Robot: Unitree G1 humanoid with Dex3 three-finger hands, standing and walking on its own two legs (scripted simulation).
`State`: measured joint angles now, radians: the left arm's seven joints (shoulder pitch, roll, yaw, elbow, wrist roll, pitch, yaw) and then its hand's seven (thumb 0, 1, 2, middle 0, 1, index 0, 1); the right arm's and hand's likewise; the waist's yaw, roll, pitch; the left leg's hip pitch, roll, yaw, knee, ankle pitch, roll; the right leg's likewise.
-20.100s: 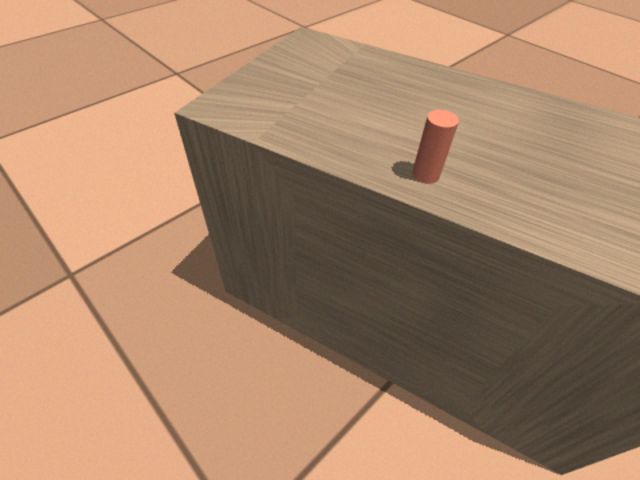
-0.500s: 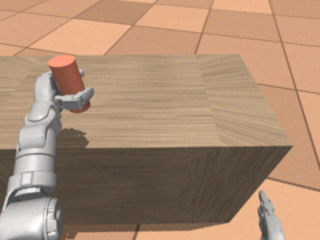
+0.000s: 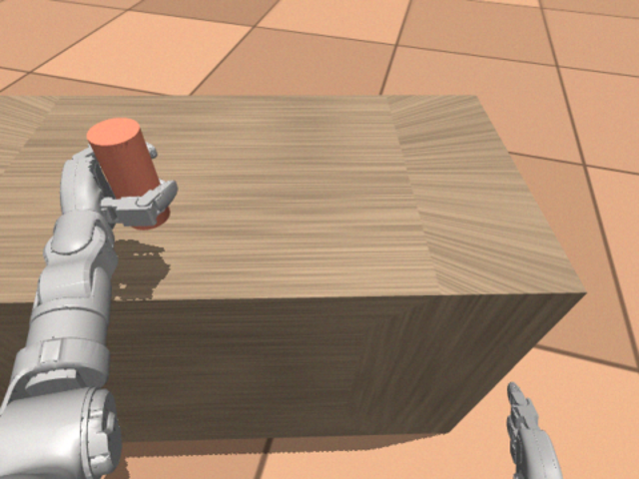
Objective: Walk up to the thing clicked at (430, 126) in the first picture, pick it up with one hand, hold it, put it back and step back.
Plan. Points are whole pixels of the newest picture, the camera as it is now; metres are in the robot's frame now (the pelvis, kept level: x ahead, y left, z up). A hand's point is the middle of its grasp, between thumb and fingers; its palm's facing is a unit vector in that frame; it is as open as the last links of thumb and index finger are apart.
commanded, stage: lower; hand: left
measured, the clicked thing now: (133, 177) +0.43 +0.21 +0.16
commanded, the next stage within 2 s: loosen in 1.22 s
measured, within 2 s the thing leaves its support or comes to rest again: rests again in 1.12 s
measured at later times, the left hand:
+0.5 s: hand (158, 216) +0.44 +0.21 +0.09, palm faces +0.21 -0.98 +0.01, open 7.9 cm
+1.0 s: hand (164, 224) +0.45 +0.21 +0.06, palm faces +0.19 -0.98 +0.01, open 7.9 cm
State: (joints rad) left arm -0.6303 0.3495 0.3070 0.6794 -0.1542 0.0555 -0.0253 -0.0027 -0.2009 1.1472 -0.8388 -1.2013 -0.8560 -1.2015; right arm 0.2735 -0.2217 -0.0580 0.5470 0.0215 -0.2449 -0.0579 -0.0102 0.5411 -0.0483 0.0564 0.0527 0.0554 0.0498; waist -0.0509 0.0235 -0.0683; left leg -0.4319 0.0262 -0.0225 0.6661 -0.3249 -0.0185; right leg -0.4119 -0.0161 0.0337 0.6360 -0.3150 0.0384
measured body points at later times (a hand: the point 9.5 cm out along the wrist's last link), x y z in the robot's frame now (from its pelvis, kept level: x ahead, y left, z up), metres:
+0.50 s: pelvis +0.00 +0.00 -0.01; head +0.05 +0.00 +0.43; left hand +0.42 +0.26 +0.09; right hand +0.15 -0.27 -0.07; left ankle +0.01 +0.13 -0.72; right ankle +0.00 -0.15 -0.72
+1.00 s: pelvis -0.01 +0.00 -0.03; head +0.06 +0.02 +0.42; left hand +0.44 +0.26 +0.06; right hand +0.15 -0.26 -0.07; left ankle +0.01 +0.13 -0.72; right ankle +0.00 -0.15 -0.72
